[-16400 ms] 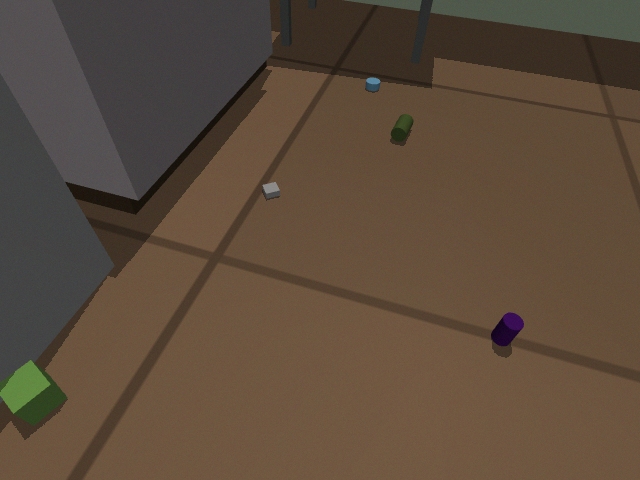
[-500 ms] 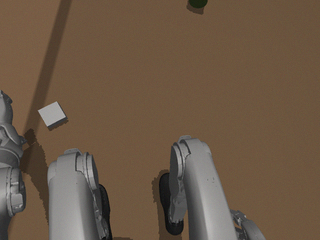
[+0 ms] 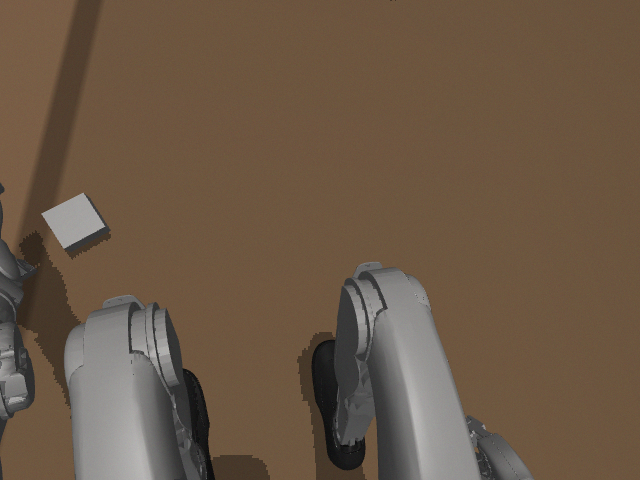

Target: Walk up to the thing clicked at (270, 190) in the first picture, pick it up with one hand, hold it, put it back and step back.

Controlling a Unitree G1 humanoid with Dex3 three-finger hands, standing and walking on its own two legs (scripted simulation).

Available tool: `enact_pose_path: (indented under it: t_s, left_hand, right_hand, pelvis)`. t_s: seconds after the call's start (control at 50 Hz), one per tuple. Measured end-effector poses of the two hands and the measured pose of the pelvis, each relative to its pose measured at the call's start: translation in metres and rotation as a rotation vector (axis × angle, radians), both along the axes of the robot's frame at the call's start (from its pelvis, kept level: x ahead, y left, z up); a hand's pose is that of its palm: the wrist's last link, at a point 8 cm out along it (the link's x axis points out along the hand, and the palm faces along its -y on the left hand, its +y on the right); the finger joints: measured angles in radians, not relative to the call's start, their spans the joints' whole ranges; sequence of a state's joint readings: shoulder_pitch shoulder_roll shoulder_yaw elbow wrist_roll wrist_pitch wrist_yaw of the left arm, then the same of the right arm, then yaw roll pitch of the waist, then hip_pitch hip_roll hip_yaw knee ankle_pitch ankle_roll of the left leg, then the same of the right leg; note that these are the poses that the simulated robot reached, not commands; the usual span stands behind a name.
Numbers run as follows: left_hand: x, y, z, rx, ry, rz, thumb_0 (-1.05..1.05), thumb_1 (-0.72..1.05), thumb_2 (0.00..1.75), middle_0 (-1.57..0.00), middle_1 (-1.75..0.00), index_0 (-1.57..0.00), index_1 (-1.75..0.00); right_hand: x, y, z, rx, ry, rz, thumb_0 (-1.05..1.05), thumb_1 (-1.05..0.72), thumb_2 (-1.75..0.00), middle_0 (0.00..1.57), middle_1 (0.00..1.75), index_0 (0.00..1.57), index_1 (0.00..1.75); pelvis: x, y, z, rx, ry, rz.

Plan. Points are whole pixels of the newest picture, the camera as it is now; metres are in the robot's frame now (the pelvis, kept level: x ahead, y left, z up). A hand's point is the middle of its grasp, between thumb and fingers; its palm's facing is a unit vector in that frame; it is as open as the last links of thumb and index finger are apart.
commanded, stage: rise first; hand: left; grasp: from above
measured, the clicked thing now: (77, 222) +0.46 +0.29 -0.31
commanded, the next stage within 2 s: approach in 1.94 s
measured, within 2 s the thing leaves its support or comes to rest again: neither
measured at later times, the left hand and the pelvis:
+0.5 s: hand (4, 237) +0.41 +0.34 -0.20, palm faces -0.35 -0.26 -0.90, open 12.4 cm; pelvis +0.00 +0.00 -0.01, yaw -1 degrees
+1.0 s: hand (3, 231) +0.42 +0.34 -0.19, palm faces -0.34 -0.28 -0.90, open 12.7 cm; pelvis +0.00 +0.00 -0.01, yaw -2 degrees
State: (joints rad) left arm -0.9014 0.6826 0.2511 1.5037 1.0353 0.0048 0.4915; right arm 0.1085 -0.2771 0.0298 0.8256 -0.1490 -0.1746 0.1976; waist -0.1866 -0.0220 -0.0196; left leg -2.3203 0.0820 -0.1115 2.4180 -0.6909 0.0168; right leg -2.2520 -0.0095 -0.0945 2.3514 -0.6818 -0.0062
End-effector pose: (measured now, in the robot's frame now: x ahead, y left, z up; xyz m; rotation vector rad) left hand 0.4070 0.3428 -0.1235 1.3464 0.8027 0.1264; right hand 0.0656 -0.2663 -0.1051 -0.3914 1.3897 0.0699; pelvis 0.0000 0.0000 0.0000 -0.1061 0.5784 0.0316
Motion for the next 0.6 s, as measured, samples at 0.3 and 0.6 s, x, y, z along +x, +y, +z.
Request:
enact_pose_path:
  t_s: [0.3,0.6]
  left_hand:
    - [0.006,-0.001,-0.012,0.002,-0.009,-0.005,0.0,-0.21,0.71,-0.37,-0.77,-0.38,-0.76]
    - [0.013,-0.004,-0.019,-0.002,-0.012,0.001,0.0,-0.26,0.75,-0.37,-0.75,-0.36,-0.75]
  right_hand:
    - [-0.011,-0.001,0.002,-0.01,0.024,0.002,0.0,-0.91,-0.89,0.2,0.3,0.2,0.3]
    - [-0.018,0.002,0.0,0.013,0.028,0.018,0.0,-0.91,-0.9,0.2,0.3,0.2,0.3]
  pelvis:
    - [0.0,0.002,-0.007,-0.013,-0.013,-0.008]
    - [0.0,0.001,-0.013,-0.019,-0.022,-0.013]
